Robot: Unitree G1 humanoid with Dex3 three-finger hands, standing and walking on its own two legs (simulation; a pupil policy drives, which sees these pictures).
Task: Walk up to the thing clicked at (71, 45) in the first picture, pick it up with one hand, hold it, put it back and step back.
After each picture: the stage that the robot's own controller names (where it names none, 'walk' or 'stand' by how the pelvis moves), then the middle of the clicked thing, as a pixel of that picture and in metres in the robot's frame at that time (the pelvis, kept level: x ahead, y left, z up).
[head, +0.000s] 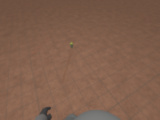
stand; (71, 45) +1.59 +0.47 -0.72
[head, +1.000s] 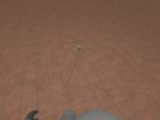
walk; (79, 48) +1.51 +0.19 -0.70
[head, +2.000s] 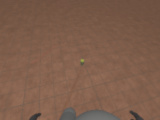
walk; (82, 62) +0.99 +0.11 -0.71
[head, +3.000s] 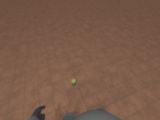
walk; (73, 82) +0.61 +0.21 -0.70
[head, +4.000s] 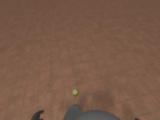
stand; (75, 93) +0.39 +0.21 -0.69
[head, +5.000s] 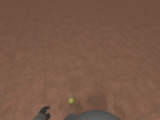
stand; (71, 101) +0.34 +0.20 -0.72
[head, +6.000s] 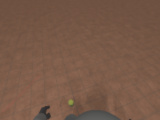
stand; (71, 103) +0.31 +0.20 -0.72
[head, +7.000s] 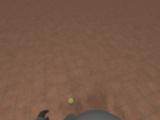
stand; (71, 101) +0.33 +0.20 -0.73
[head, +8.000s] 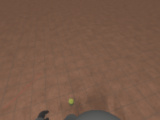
stand; (71, 102) +0.33 +0.20 -0.72
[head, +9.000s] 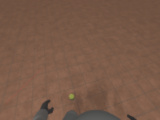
go down; (71, 97) +0.34 +0.20 -0.72
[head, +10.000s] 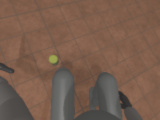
go down; (54, 60) +0.39 +0.27 -0.28
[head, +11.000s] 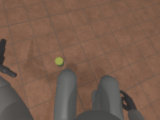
approach; (59, 62) +0.39 +0.27 -0.29
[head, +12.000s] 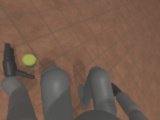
close in; (30, 61) +0.36 +0.31 -0.21
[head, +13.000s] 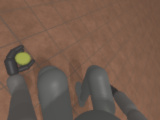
close; (24, 60) +0.36 +0.31 -0.21
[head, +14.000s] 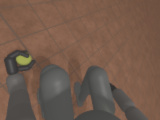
lift; (24, 60) +0.35 +0.31 -0.22
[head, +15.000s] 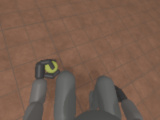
lift; (51, 68) +0.31 +0.27 -0.08
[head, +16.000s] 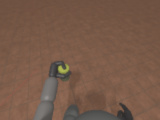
hold; (64, 72) +0.33 +0.18 +0.04
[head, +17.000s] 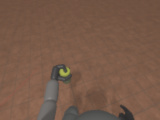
hold; (65, 75) +0.33 +0.18 +0.00
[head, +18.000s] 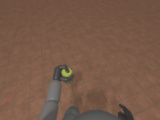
crouch; (67, 76) +0.33 +0.16 +0.00
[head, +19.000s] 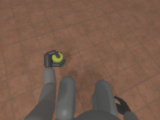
crouch; (58, 60) +0.41 +0.22 -0.09
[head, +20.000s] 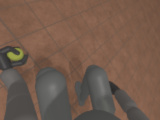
lower; (18, 57) +0.38 +0.33 -0.21
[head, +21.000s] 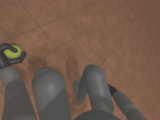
lower; (15, 55) +0.39 +0.33 -0.22
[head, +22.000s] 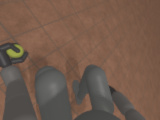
lower; (17, 54) +0.39 +0.33 -0.22
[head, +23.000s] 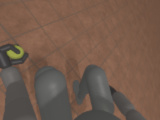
lower; (17, 55) +0.38 +0.33 -0.22
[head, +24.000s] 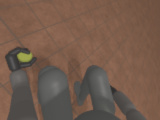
loosen; (25, 58) +0.37 +0.30 -0.22
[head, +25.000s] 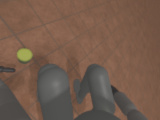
withdraw; (24, 56) +0.37 +0.29 -0.22
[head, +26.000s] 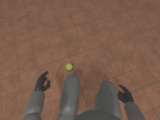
walk; (69, 67) +0.42 +0.23 -0.41
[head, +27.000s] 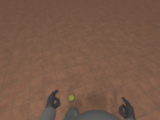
stand; (71, 99) +0.35 +0.19 -0.66
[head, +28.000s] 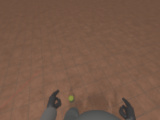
stand; (71, 99) +0.35 +0.20 -0.67
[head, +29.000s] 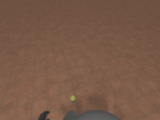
stand; (73, 99) +0.37 +0.19 -0.71
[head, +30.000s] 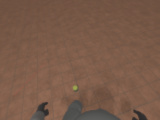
walk; (75, 88) +0.42 +0.21 -0.69
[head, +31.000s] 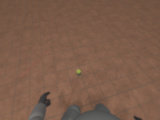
walk; (78, 72) +0.64 +0.15 -0.69
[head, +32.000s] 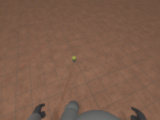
walk; (74, 59) +0.93 +0.28 -0.69
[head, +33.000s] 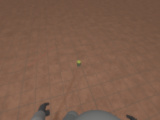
stand; (78, 63) +0.98 +0.19 -0.72
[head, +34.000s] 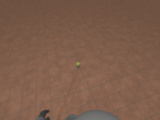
stand; (78, 65) +0.98 +0.21 -0.73
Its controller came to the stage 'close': yes
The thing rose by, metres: 0.70
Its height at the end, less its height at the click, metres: +0.00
